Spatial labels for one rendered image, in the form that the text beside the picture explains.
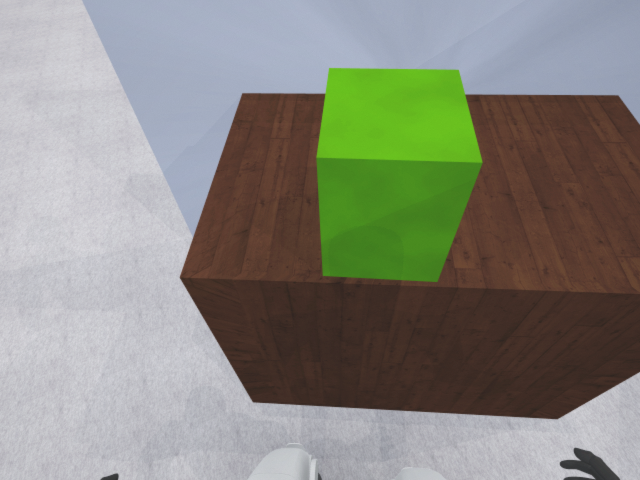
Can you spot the left robot thigh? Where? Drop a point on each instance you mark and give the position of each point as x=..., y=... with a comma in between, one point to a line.
x=286, y=464

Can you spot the carton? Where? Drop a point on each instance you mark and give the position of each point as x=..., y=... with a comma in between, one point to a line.
x=397, y=161

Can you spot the right robot hand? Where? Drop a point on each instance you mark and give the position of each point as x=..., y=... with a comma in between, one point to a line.
x=589, y=464

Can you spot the pedestal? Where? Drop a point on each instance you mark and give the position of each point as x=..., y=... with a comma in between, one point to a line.
x=536, y=310

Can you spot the robot left shin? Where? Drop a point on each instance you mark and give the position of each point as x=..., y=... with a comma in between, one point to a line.
x=295, y=445

